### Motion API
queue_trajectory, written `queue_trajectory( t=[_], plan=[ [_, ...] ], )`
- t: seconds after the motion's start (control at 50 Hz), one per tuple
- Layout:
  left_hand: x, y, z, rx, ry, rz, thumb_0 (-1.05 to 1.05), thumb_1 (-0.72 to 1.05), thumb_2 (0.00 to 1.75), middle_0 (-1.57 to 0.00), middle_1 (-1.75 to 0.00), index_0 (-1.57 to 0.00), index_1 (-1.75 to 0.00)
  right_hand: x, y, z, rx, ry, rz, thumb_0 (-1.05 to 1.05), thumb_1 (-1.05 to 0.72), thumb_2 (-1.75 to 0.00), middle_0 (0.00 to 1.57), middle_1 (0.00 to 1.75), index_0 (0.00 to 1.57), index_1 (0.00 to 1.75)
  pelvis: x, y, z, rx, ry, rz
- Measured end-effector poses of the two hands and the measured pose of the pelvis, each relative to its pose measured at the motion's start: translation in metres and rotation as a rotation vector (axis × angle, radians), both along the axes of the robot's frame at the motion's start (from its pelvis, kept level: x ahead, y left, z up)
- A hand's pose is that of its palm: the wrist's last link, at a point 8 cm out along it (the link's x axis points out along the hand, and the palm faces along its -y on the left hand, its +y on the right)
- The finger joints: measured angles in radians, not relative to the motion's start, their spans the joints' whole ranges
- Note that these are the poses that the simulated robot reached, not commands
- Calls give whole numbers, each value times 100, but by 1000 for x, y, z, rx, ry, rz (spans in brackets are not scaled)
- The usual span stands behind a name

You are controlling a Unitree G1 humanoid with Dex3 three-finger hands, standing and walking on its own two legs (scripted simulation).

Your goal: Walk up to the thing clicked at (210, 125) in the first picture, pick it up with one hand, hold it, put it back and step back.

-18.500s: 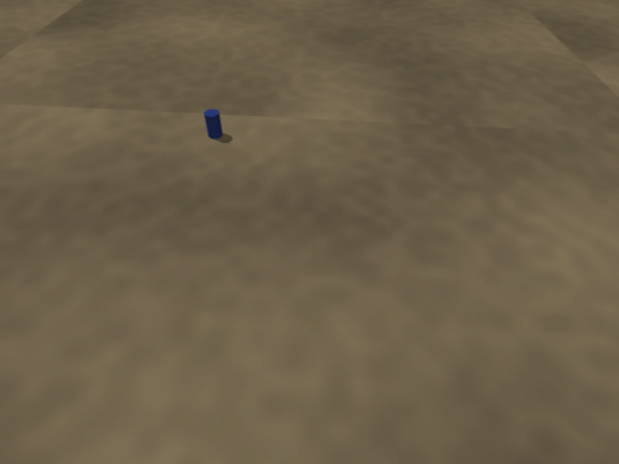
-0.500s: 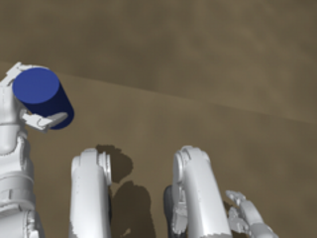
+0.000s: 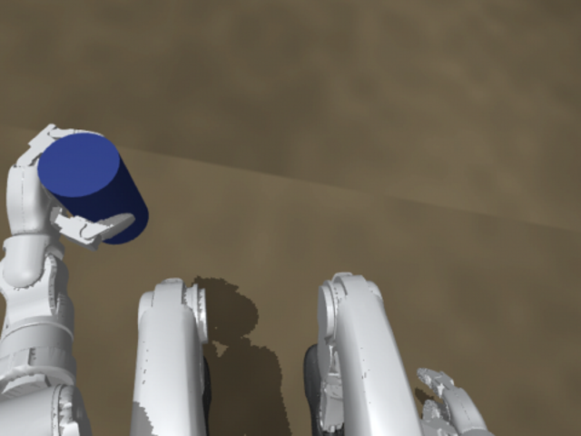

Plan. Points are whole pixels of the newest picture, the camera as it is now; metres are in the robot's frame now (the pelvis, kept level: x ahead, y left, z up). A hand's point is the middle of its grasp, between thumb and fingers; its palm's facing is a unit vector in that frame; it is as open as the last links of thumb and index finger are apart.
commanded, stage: lift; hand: left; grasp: from the side
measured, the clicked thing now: (102, 194) +0.43 +0.23 -0.04
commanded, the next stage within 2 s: none
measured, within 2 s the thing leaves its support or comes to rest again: neither
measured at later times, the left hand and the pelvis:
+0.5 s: hand (45, 168) +0.39 +0.23 +0.10, palm faces +0.10 -0.99 -0.05, open 11.4 cm; pelvis +0.01 +0.00 +0.10, yaw +1 degrees
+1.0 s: hand out of the picture +0.38 +0.23 +0.27, palm faces +0.14 -0.99 -0.03, open 11.4 cm; pelvis +0.05 +0.01 +0.24, yaw +4 degrees
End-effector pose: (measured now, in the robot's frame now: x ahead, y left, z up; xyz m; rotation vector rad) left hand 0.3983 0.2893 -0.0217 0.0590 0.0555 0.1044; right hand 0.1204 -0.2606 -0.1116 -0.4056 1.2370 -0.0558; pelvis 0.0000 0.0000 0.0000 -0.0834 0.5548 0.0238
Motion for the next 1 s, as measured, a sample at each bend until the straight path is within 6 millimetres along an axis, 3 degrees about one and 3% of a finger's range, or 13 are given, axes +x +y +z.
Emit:
queue_trajectory(
  t=[0.18,0.38,0.54,0.74,0.88,1.0],
  plan=[
    [-6,1,33,-6,-10,5,3,-53,106,-67,-98,-62,-100,10,2,19,14,-39,-21,1,-93,-90,21,30,20,30,3,0,22,4,9,5],
    [-21,-3,79,-8,14,-5,3,-53,106,-67,-98,-62,-100,36,9,61,31,-120,-31,1,-92,-90,21,30,20,30,9,1,62,7,16,12],
    [-31,-8,137,-6,12,3,3,-53,106,-67,-98,-62,-100,60,18,110,46,-185,-34,1,-91,-89,21,30,20,30,17,3,109,7,-4,22],
    [-36,-5,230,-5,-10,50,3,-53,106,-67,-98,-62,-100,82,33,184,72,-260,-52,1,-90,-89,21,30,20,30,35,8,177,9,-72,41],
    [-38,-7,267,-13,27,33,3,-53,106,-67,-98,-62,-100,87,36,232,71,-300,-46,1,-90,-89,21,30,20,30,45,10,217,13,-137,52],
    [-42,-10,293,-34,24,38,3,-53,106,-67,-98,-62,-100,85,36,262,69,-303,-38,1,-90,-89,21,30,20,30,50,11,243,20,-182,57]
  ],
)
